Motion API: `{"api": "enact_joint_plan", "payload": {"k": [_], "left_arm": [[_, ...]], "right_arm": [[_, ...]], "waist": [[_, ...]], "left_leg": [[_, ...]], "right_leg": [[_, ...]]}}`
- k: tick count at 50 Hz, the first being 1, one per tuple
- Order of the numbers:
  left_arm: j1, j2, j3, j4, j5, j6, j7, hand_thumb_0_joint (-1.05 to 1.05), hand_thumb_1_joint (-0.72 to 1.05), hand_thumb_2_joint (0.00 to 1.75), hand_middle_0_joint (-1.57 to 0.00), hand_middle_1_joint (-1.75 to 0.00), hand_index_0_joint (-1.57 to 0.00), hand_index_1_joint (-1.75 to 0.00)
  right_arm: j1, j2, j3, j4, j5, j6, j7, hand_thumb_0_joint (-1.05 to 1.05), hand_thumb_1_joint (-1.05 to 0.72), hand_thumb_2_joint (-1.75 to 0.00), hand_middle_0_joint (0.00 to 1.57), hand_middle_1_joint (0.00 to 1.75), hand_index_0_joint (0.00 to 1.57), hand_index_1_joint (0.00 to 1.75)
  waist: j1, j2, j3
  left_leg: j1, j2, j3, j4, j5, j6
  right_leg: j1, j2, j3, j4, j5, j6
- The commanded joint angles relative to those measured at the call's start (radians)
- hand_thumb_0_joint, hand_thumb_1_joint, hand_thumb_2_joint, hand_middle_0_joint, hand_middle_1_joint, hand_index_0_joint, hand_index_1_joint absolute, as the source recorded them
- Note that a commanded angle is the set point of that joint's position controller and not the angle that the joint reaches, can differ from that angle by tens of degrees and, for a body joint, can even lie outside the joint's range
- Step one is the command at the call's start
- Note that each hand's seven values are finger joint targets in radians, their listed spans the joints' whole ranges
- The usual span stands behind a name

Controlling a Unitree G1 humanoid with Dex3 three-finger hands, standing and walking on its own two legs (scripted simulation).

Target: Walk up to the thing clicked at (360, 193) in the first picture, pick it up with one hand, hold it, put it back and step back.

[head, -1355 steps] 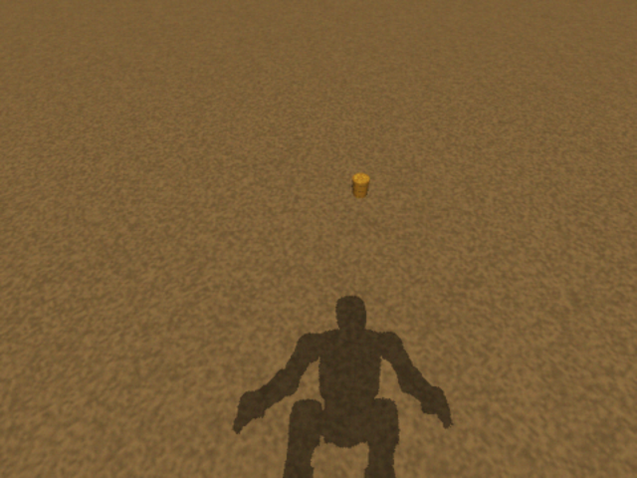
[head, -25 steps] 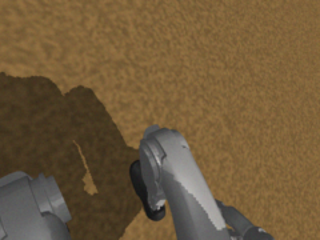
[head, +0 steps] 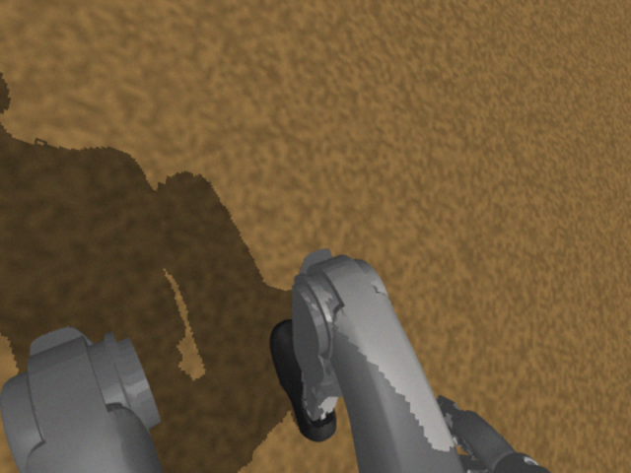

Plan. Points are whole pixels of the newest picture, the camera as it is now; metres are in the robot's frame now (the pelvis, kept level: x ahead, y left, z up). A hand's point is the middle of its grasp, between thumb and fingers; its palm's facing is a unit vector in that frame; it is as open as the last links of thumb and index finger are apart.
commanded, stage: settle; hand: left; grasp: from above
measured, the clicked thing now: out of the picture +0.48 +0.40 -0.24
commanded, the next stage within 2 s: lift in 0.60 s
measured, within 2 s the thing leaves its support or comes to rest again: neither
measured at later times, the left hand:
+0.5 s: hand out of the picture +0.46 +0.40 -0.12, palm faces -0.41 -0.11 -0.90, open 10.7 cm
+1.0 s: hand out of the picture +0.44 +0.40 -0.08, palm faces -0.44 -0.15 -0.88, open 10.7 cm
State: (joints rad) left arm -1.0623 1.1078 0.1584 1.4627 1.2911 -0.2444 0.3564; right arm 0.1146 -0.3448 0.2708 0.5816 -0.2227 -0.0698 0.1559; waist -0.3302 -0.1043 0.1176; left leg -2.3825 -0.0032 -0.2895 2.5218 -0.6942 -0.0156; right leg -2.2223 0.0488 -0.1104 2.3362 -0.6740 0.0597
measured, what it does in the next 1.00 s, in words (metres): stands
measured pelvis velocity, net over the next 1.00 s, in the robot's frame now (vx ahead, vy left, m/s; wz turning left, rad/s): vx -0.01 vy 0.00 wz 0.10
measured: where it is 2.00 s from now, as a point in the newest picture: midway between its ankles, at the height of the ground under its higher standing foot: (230, 443)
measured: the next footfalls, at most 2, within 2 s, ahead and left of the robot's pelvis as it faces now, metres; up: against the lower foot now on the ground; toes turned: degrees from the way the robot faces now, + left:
none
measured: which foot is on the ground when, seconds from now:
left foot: down 0.00-1.00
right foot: down 0.00-1.00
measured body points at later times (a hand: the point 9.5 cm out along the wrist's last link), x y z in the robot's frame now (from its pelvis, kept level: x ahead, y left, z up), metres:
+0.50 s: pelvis -0.01 +0.00 +0.02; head +0.23 +0.13 +0.38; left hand +0.47 +0.40 -0.07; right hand +0.10 -0.26 -0.05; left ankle +0.06 +0.13 -0.28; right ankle +0.12 -0.14 -0.28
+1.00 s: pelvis -0.01 +0.00 +0.05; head +0.22 +0.11 +0.41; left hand +0.46 +0.40 -0.03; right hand +0.07 -0.27 -0.04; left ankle +0.06 +0.13 -0.28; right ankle +0.12 -0.14 -0.28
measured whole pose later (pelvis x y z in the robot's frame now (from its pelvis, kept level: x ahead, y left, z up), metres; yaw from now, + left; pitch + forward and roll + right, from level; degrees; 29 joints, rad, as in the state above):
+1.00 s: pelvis -0.01 +0.00 +0.05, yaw +6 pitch +35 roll -12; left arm -0.99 0.91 0.12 1.17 1.18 -0.19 0.05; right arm 0.21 -0.30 0.12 0.58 -0.09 0.10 0.10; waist -0.26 0.02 -0.03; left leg -2.31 -0.01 -0.16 2.30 -0.62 0.01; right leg -2.18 -0.01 -0.03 2.19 -0.64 0.04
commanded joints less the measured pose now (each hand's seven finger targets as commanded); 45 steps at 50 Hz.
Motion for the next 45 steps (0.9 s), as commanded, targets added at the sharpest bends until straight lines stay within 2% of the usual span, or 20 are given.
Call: {"api": "enact_joint_plan", "payload": {"k": [1,5,9,12,15,17,18,19,25,28,30,31,33,34,35,36,37,38,41,45], "left_arm": [[-0.25,0.229,0.003,-0.224,-0.031,0.019,-0.022,0.0,0.48,0.96,-0.79,-1.09,-0.84,-1.04],[-0.265,0.174,-0.017,-0.297,-0.048,0.029,-0.084,0.0,0.52,0.99,-0.82,-1.1,-0.87,-1.05],[-0.281,0.127,-0.035,-0.339,-0.06,0.031,-0.136,0.0,0.57,0.97,-0.85,-1.1,-0.9,-1.05],[-0.293,0.12,-0.038,-0.334,-0.067,0.025,-0.163,0.0,0.54,0.99,-0.84,-1.11,-0.89,-1.06],[-0.31,0.143,-0.024,-0.35,-0.063,0.015,-0.168,0.0,0.54,1.0,-0.84,-1.11,-0.89,-1.07],[-0.312,0.113,-0.039,-0.327,-0.065,0.012,-0.175,0.0,0.54,0.99,-0.84,-1.12,-0.88,-1.07],[-0.333,0.128,-0.035,-0.347,-0.058,0.007,-0.175,0.0,0.51,1.01,-0.82,-1.12,-0.87,-1.07],[-0.323,0.152,-0.02,-0.348,-0.06,0.007,-0.175,0.0,0.49,1.0,-0.81,-1.11,-0.85,-1.07],[-0.342,0.132,-0.032,-0.326,-0.059,0.01,-0.175,0.0,0.49,1.06,-0.81,-1.16,-0.85,-1.12],[-0.35,0.137,-0.031,-0.326,-0.054,0.015,-0.183,0.0,0.49,1.07,-0.81,-1.15,-0.85,-1.11],[-0.375,0.159,-0.02,-0.355,-0.053,0.015,-0.185,0.0,0.49,1.06,-0.82,-1.14,-0.86,-1.1],[-0.356,0.152,-0.019,-0.353,-0.06,0.018,-0.185,0.0,0.5,1.06,-0.82,-1.14,-0.86,-1.1],[-0.349,0.126,-0.033,-0.332,-0.067,0.021,-0.192,0.0,0.51,1.07,-0.82,-1.16,-0.86,-1.12],[-0.349,0.145,-0.024,-0.328,-0.061,0.022,-0.195,0.0,0.46,1.0,-0.83,-1.17,-0.87,-1.12],[-0.353,0.158,-0.02,-0.342,-0.062,0.021,-0.198,0.0,0.4,1.01,-0.75,-1.09,-0.79,-1.04],[-0.342,0.15,-0.016,-0.352,-0.062,0.024,-0.205,0.0,0.39,0.94,-0.77,-1.14,-0.82,-1.08],[-0.334,0.156,-0.011,-0.366,-0.069,0.027,-0.211,0.0,0.36,0.98,-0.72,-1.06,-0.75,-1.0],[-0.326,0.153,-0.01,-0.365,-0.07,0.031,-0.217,0.0,0.37,0.94,-0.76,-1.13,-0.8,-1.08],[-0.322,0.157,0.002,-0.402,-0.093,0.041,-0.231,0.0,0.42,0.97,-0.78,-1.09,-0.82,-1.05],[-0.281,0.118,-0.002,-0.439,-0.119,0.057,-0.261,0.0,0.46,0.95,-0.81,-1.07,-0.85,-1.03]], "right_arm": [[0.179,-0.304,-0.146,0.001,0.03,0.022,-0.006,0.0,-0.91,-0.9,0.2,0.3,0.2,0.3],[0.199,-0.292,-0.173,-0.007,0.053,0.05,-0.007,0.0,-0.91,-0.9,0.2,0.3,0.2,0.3],[0.223,-0.285,-0.193,-0.009,0.07,0.08,-0.014,0.0,-0.91,-0.9,0.2,0.3,0.2,0.3],[0.229,-0.275,-0.198,-0.015,0.08,0.096,-0.021,0.0,-0.92,-0.9,0.2,0.3,0.2,0.3],[0.22,-0.267,-0.199,-0.027,0.083,0.109,-0.031,0.0,-0.91,-0.9,0.2,0.3,0.2,0.3],[0.228,-0.261,-0.201,-0.02,0.086,0.114,-0.034,0.0,-0.92,-0.9,0.2,0.3,0.2,0.3],[0.229,-0.262,-0.196,-0.024,0.083,0.117,-0.038,0.0,-0.91,-0.9,0.2,0.3,0.2,0.3],[0.222,-0.262,-0.199,-0.03,0.089,0.119,-0.041,0.0,-0.92,-0.9,0.2,0.3,0.2,0.3],[0.242,-0.241,-0.201,-0.029,0.093,0.128,-0.05,0.0,-0.92,-0.9,0.2,0.3,0.2,0.3],[0.25,-0.252,-0.203,-0.027,0.092,0.13,-0.055,0.0,-0.92,-0.9,0.2,0.3,0.2,0.3],[0.256,-0.253,-0.205,-0.029,0.096,0.133,-0.059,0.0,-0.92,-0.9,0.2,0.3,0.2,0.3],[0.253,-0.249,-0.208,-0.031,0.098,0.135,-0.06,0.0,-0.92,-0.9,0.2,0.3,0.2,0.3],[0.262,-0.247,-0.206,-0.024,0.098,0.136,-0.061,0.0,-0.92,-0.9,0.2,0.3,0.2,0.3],[0.264,-0.252,-0.208,-0.021,0.099,0.136,-0.064,0.0,-0.96,-0.92,0.2,0.3,0.2,0.3],[0.268,-0.249,-0.206,-0.022,0.1,0.139,-0.065,0.0,-0.9,-0.9,0.2,0.3,0.2,0.3],[0.273,-0.25,-0.209,-0.024,0.1,0.138,-0.065,0.0,-0.95,-0.92,0.2,0.3,0.2,0.3],[0.27,-0.243,-0.214,-0.023,0.104,0.14,-0.066,0.0,-0.9,-0.9,0.2,0.3,0.2,0.3],[0.274,-0.244,-0.216,-0.026,0.105,0.141,-0.065,0.0,-0.95,-0.92,0.2,0.3,0.2,0.3],[0.278,-0.237,-0.225,-0.021,0.114,0.148,-0.066,0.0,-0.93,-0.91,0.2,0.3,0.2,0.3],[0.285,-0.229,-0.24,-0.016,0.125,0.156,-0.07,0.0,-0.93,-0.91,0.2,0.3,0.2,0.3]], "waist": [[0.003,0.642,-0.733],[0.012,0.606,-0.766],[0.008,0.572,-0.774],[0.005,0.532,-0.745],[0.022,0.531,-0.774],[0.006,0.502,-0.739],[0.004,0.505,-0.758],[0.027,0.519,-0.779],[0.016,0.523,-0.808],[0.01,0.518,-0.778],[0.019,0.539,-0.815],[0.029,0.533,-0.831],[0.016,0.514,-0.8],[0.015,0.505,-0.793],[0.024,0.518,-0.804],[0.027,0.534,-0.804],[0.046,0.541,-0.838],[0.042,0.544,-0.836],[0.057,0.536,-0.882],[0.066,0.54,-0.886]], "left_leg": [[0.652,0.032,0.142,-0.289,0.293,0.002],[0.653,0.026,0.147,-0.319,0.268,0.007],[0.675,0.02,0.146,-0.328,0.309,0.01],[0.639,0.013,0.149,-0.344,0.254,0.014],[0.626,0.008,0.165,-0.351,0.227,0.018],[0.61,0.006,0.17,-0.355,0.218,0.021],[0.609,0.006,0.17,-0.356,0.217,0.022],[0.627,0.004,0.171,-0.365,0.219,0.02],[0.639,0.005,0.187,-0.385,0.217,0.027],[0.643,0.002,0.179,-0.391,0.219,0.023],[0.656,0.001,0.183,-0.403,0.212,0.023],[0.667,0.003,0.19,-0.405,0.214,0.025],[0.652,0.003,0.187,-0.408,0.204,0.026],[0.645,0.0,0.189,-0.401,0.2,0.027],[0.644,-0.001,0.193,-0.407,0.203,0.026],[0.66,-0.004,0.188,-0.418,0.211,0.022],[0.682,0.001,0.187,-0.433,0.208,0.022],[0.692,0.0,0.189,-0.437,0.214,0.022],[0.696,-0.002,0.206,-0.446,0.219,0.029],[0.73,-0.003,0.197,-0.482,0.22,0.028]], "right_leg": [[0.251,0.013,-0.127,-0.179,0.275,-0.098],[0.247,0.005,-0.115,-0.196,0.261,-0.097],[0.239,-0.002,-0.107,-0.21,0.283,-0.099],[0.242,-0.006,-0.098,-0.227,0.246,-0.101],[0.257,-0.006,-0.088,-0.241,0.226,-0.101],[0.25,-0.009,-0.085,-0.253,0.22,-0.101],[0.256,-0.007,-0.086,-0.253,0.219,-0.101],[0.251,-0.01,-0.08,-0.249,0.217,-0.103],[0.281,-0.009,-0.068,-0.267,0.226,-0.096],[0.252,-0.014,-0.071,-0.268,0.215,-0.103],[0.263,-0.014,-0.068,-0.272,0.212,-0.103],[0.269,-0.015,-0.064,-0.274,0.215,-0.1],[0.264,-0.015,-0.065,-0.283,0.207,-0.1],[0.256,-0.015,-0.062,-0.289,0.2,-0.103],[0.271,-0.016,-0.059,-0.291,0.199,-0.104],[0.268,-0.02,-0.06,-0.289,0.204,-0.106],[0.265,-0.018,-0.06,-0.284,0.2,-0.106],[0.268,-0.019,-0.058,-0.291,0.204,-0.106],[0.309,-0.019,-0.045,-0.311,0.212,-0.103],[0.298,-0.025,-0.041,-0.329,0.203,-0.108]]}}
